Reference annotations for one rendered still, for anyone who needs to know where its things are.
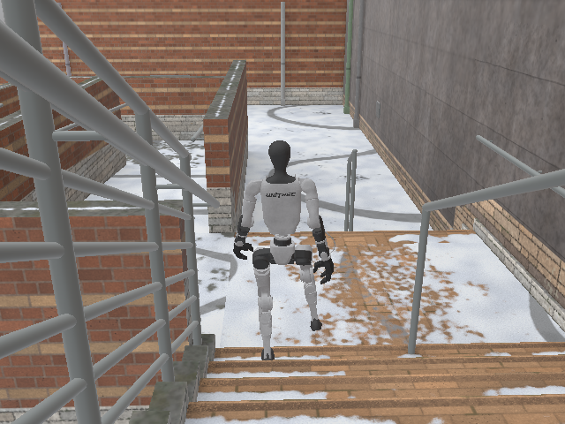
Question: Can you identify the robot right forearm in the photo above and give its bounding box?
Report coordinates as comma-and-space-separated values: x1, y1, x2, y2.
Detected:
312, 216, 331, 261

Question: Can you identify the robot torso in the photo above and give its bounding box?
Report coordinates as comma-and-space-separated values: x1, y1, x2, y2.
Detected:
260, 174, 302, 265

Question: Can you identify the left robot thigh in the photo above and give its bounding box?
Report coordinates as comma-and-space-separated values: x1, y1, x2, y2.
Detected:
252, 247, 273, 312

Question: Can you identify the robot left hand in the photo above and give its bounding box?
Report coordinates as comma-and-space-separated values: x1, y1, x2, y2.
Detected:
233, 243, 253, 260

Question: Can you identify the robot right hand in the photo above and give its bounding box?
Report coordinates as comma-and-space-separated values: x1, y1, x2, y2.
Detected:
313, 258, 334, 284

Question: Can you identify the robot left upper arm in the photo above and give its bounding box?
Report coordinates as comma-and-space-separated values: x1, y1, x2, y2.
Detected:
241, 179, 262, 228

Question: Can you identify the robot right upper arm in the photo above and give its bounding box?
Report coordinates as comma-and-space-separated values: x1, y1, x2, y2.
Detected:
299, 178, 320, 229

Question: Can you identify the robot left forearm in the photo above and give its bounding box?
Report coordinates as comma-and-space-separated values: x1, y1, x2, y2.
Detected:
234, 215, 250, 246

